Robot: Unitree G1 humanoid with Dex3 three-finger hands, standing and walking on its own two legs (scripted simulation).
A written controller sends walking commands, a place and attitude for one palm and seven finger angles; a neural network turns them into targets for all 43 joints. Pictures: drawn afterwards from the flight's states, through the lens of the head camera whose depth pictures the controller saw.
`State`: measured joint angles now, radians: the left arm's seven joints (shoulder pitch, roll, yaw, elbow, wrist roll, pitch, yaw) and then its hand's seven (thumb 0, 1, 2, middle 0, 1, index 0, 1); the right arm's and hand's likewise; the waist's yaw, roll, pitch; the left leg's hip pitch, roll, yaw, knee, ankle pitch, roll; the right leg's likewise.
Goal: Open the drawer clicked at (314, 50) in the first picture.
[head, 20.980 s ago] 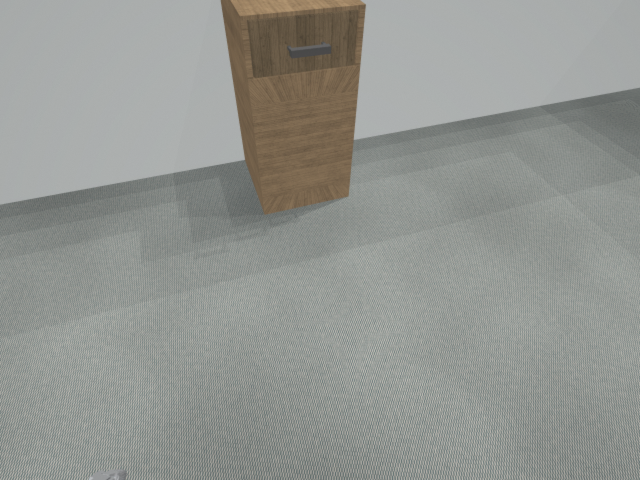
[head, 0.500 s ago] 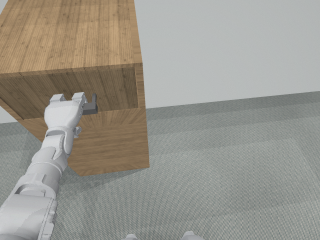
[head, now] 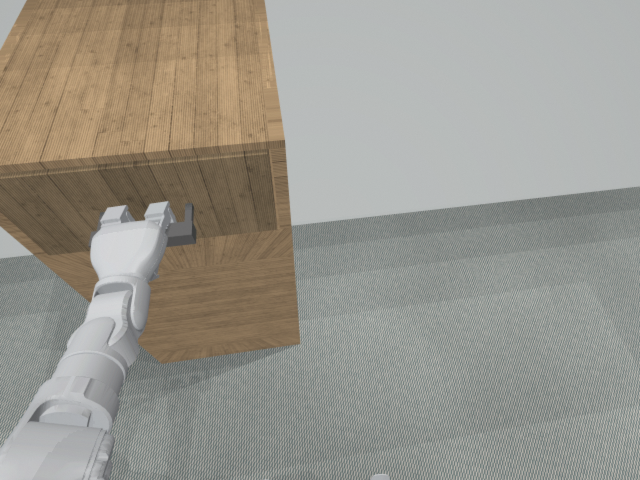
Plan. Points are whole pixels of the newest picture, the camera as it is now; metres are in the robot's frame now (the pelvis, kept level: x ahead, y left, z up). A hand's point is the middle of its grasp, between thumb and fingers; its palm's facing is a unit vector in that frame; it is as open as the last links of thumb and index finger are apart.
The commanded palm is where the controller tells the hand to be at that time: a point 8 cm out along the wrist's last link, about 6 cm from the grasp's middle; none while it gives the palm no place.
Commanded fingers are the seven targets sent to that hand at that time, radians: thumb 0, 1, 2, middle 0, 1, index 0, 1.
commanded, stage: pull the drawer open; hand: left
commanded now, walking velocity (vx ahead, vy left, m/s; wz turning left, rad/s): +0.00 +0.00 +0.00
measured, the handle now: (146, 225) +0.46 +0.25 +0.00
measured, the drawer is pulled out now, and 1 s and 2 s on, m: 0.00 0.12 0.24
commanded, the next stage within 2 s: none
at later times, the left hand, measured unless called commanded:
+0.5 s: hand (145, 307) +0.34 +0.23 -0.02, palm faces -0.05 -0.08 -1.00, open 6.0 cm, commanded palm +0.30 +0.23 +0.03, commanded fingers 0.00 0.90 0.90 -0.40 -1.35 -0.40 -1.35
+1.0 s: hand (141, 351) +0.28 +0.22 -0.02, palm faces -0.05 -0.08 -1.00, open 6.0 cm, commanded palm +0.24 +0.22 +0.03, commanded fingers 0.00 0.90 0.90 -0.40 -1.35 -0.40 -1.35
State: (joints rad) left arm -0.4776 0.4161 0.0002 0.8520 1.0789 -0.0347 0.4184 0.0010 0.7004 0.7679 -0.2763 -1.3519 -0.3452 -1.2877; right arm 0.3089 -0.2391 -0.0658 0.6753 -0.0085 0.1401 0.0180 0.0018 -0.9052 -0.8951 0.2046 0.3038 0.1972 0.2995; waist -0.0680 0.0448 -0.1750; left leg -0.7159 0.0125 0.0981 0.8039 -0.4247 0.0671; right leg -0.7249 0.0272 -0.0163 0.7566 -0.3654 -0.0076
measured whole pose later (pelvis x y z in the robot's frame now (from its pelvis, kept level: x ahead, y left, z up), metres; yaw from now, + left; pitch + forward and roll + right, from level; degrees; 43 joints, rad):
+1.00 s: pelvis +0.00 -0.02 +0.01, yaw +1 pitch +13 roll +0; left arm 0.03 0.34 -0.05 0.37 1.05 0.05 0.41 0.02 0.69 0.77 -0.26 -1.34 -0.36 -1.29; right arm 0.20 -0.23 -0.04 0.61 -0.01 0.10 0.01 0.01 -0.91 -0.90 0.20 0.30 0.20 0.30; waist -0.01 0.04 -0.15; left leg -0.56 0.01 0.09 0.75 -0.42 0.04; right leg -0.59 0.03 -0.02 0.75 -0.38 -0.03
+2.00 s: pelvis +0.00 -0.03 -0.01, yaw +1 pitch +12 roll +0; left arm 0.50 0.31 -0.08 -0.02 1.07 0.03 0.47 0.04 0.68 0.77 -0.25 -1.33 -0.38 -1.30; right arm 0.14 -0.22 -0.02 0.55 -0.03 0.08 0.05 0.01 -0.91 -0.90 0.20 0.30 0.20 0.30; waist 0.05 0.05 -0.15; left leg -0.59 0.01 0.08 0.86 -0.47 0.03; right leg -0.62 0.02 -0.03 0.87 -0.45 -0.04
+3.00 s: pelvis -0.01 -0.03 -0.03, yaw +2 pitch +14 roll +1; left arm 0.72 0.36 0.01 -0.15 1.06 -0.11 0.53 0.01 0.67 0.76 -0.29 -1.31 -0.35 -1.28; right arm 0.17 -0.24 -0.03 0.49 -0.06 0.08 0.07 0.01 -0.90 -0.90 0.20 0.30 0.20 0.30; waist 0.06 0.04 -0.18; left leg -0.73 0.01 0.07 1.00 -0.52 0.03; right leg -0.76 0.03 -0.04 1.01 -0.50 -0.05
